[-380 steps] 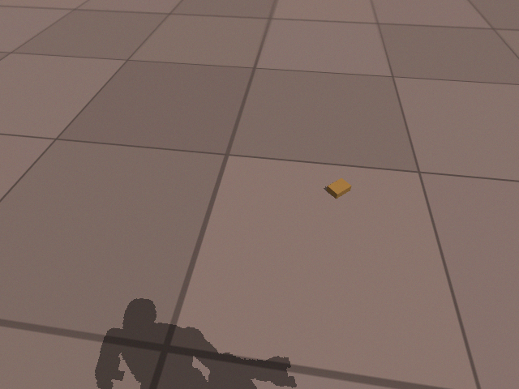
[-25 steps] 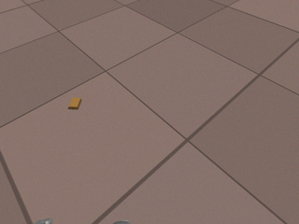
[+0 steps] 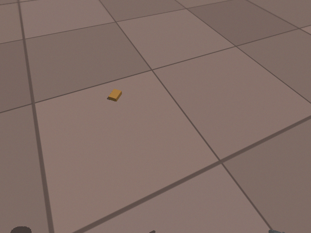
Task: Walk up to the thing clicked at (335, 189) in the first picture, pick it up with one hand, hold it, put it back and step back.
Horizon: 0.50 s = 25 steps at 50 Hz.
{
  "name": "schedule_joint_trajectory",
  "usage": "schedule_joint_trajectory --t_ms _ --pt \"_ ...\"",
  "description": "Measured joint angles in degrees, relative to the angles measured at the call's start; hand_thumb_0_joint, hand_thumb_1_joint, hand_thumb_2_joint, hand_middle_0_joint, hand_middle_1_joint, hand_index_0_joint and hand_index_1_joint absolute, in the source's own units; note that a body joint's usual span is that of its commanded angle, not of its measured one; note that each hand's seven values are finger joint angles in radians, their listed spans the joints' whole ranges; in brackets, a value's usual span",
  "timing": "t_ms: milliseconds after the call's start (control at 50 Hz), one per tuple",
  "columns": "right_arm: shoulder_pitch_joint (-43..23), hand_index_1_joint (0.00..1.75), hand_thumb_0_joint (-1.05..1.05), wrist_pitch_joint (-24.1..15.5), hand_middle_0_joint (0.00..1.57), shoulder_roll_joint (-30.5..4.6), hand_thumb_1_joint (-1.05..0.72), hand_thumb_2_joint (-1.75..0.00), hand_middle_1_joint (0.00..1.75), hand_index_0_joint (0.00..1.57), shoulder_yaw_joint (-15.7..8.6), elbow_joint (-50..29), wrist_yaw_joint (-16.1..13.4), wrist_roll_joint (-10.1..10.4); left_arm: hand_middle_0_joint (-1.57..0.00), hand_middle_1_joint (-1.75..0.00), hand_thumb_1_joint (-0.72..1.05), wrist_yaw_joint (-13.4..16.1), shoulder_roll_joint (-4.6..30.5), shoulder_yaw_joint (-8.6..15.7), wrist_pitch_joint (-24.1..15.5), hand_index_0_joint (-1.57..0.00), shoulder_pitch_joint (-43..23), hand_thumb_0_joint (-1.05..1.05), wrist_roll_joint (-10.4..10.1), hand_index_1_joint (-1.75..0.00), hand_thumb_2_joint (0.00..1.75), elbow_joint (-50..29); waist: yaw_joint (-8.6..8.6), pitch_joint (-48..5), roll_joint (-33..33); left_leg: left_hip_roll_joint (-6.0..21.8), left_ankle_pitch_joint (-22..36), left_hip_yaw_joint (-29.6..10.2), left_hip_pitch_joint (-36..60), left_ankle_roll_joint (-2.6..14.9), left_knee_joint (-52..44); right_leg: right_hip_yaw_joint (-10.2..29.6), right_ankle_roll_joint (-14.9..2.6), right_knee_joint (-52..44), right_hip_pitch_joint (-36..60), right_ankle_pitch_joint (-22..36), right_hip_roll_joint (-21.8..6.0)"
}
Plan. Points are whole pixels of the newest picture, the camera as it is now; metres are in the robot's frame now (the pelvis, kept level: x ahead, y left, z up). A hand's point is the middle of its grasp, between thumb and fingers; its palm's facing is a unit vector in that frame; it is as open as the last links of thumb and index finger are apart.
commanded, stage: walk up
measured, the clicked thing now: (115, 95) +1.28 +0.33 -0.73
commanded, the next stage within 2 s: stand in 1.02 s
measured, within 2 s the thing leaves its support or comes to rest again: neither
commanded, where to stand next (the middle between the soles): +0.04 -0.01 m, yaw +12 degrees
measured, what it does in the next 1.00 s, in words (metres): steps on the spot: left foot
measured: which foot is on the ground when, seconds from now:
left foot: down 0.00-0.02, up 0.04-0.28, down 0.30-1.00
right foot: down 0.00-1.00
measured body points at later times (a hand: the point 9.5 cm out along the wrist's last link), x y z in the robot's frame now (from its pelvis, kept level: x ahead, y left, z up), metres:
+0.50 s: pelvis -0.01 +0.01 +0.00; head +0.02 +0.03 +0.45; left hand +0.01 +0.34 -0.12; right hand +0.13 -0.28 -0.10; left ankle +0.01 +0.12 -0.72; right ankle +0.02 -0.15 -0.70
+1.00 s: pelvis -0.01 -0.01 +0.02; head +0.00 +0.00 +0.47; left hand +0.01 +0.31 -0.11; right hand +0.15 -0.28 -0.10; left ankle +0.01 +0.12 -0.72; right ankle +0.02 -0.15 -0.72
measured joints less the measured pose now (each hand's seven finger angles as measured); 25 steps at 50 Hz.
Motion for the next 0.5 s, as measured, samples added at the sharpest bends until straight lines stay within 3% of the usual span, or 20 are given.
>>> schedule_joint_trajectory --t_ms 20,60,100,140,240,280,300,320,380,440,500 --pt "-0.4 0.31 0.00 0.4 0.21 -0.5 -0.90 -0.89 0.30 0.21 -0.1 -0.1 0.0 0.3 -0.20 -0.30 0.91 0.3 -0.4 0.1 -0.5 -0.20 0.0 0.01 0.2 -0.30 0.90 0.1 0.14 0.1 1.2 0.4 -0.9 -0.8 -0.9 -0.19 2.0 -0.6 0.67 -1.7 0.7 3.5 0.7" --pt "-1.5 0.31 0.00 1.5 0.20 -0.7 -0.90 -0.89 0.30 0.21 -0.5 0.6 -0.5 0.8 -0.20 -0.30 0.91 0.5 -1.1 -0.4 -1.4 -0.20 0.1 0.01 0.8 -0.30 0.90 0.1 0.04 0.3 2.8 -0.4 -4.7 -2.4 -3.3 1.29 7.9 -2.2 1.67 -0.6 0.7 3.5 0.7" --pt "-2.1 0.30 0.00 2.1 0.20 -0.5 -0.90 -0.89 0.30 0.21 -0.6 1.5 -0.7 1.0 -0.20 -0.30 0.91 0.4 -1.7 -0.9 -1.7 -0.21 0.1 0.01 0.9 -0.30 0.90 0.1 0.70 0.3 2.3 -2.2 -10.0 -0.7 -5.7 1.66 16.1 -2.2 1.51 -0.8 1.2 3.2 -0.9" --pt "-2.1 0.30 0.00 1.8 0.20 -0.9 -0.90 -0.89 0.30 0.21 -0.8 1.9 -0.2 1.1 -0.20 -0.30 0.91 0.5 -2.5 -1.4 -2.0 -0.21 0.1 0.01 1.0 -0.30 0.90 0.0 0.97 0.2 2.6 -2.3 -9.9 1.4 -6.8 1.81 19.6 -2.8 1.50 -2.8 2.2 4.1 -2.1" --pt "-1.4 0.30 0.00 1.0 0.20 -0.8 -0.90 -0.89 0.30 0.20 -0.8 3.1 1.3 0.8 -0.20 -0.31 0.90 0.2 -1.9 -1.6 -2.7 -0.21 0.6 0.01 1.5 -0.30 0.90 -1.2 1.31 0.0 1.7 -0.5 -8.0 5.7 -3.4 1.65 8.3 -4.3 2.03 -3.8 2.3 4.5 -4.2" --pt "-0.9 0.30 0.00 0.5 0.20 -0.5 -0.90 -0.89 0.30 0.20 -0.8 3.7 1.5 0.6 -0.20 -0.31 0.90 0.2 -1.0 -1.6 -2.4 -0.21 0.7 0.01 1.0 -0.30 0.90 -1.5 1.20 -0.1 1.0 -0.5 -3.5 6.6 0.0 1.94 -0.1 -4.8 2.62 -1.5 1.4 3.2 -5.1" --pt "-0.9 0.30 0.00 0.1 0.20 -0.2 -0.90 -0.89 0.30 0.21 -0.9 4.1 1.3 0.4 -0.20 -0.31 0.90 0.3 -0.5 -1.5 -2.1 -0.21 0.5 0.01 0.7 -0.30 0.90 -1.5 1.07 0.1 0.2 -1.2 1.4 6.9 1.1 2.24 -2.9 -4.8 2.88 0.4 0.7 2.2 -5.9" --pt "-1.0 0.30 0.00 -0.2 0.20 0.4 -0.90 -0.89 0.30 0.21 -0.9 4.6 1.1 0.1 -0.20 -0.31 0.90 0.5 -0.1 -1.3 -1.7 -0.21 0.2 0.01 0.4 -0.30 0.90 -1.1 1.27 0.6 -1.1 -2.1 2.4 7.4 1.3 2.58 -2.8 -3.7 2.18 2.7 0.0 1.5 -6.8" --pt "-0.6 0.30 0.00 -0.7 0.20 1.2 -0.90 -0.89 0.30 0.21 0.0 5.2 1.0 -0.1 -0.20 -0.30 0.90 1.1 -0.1 -1.3 -0.2 -0.21 -0.7 0.01 -0.4 -0.30 0.90 0.7 0.54 0.2 -1.1 -2.1 1.2 6.2 0.6 3.41 -1.1 0.2 0.93 9.1 -2.1 -7.3 -3.8" --pt "-0.7 0.31 0.00 -1.1 0.20 2.0 -0.90 -0.89 0.30 0.21 0.9 5.7 0.5 0.1 -0.20 -0.30 0.91 1.3 0.0 -1.3 -0.2 -0.21 -1.3 0.01 -0.9 -0.30 0.90 1.7 0.22 -0.1 -1.4 -1.9 1.9 5.2 0.8 3.25 -2.1 1.6 0.37 10.0 -2.6 -6.8 -2.4" --pt "-1.7 0.31 0.00 -1.0 0.20 2.1 -0.90 -0.89 0.30 0.21 1.3 5.9 0.5 0.3 -0.20 -0.30 0.91 1.2 -0.5 -1.4 -0.8 -0.20 -1.5 0.01 -0.9 -0.30 0.90 2.8 -0.01 -0.3 -0.9 -1.4 2.3 4.5 0.4 2.91 -2.3 1.0 0.36 4.3 -0.5 -4.9 -1.8"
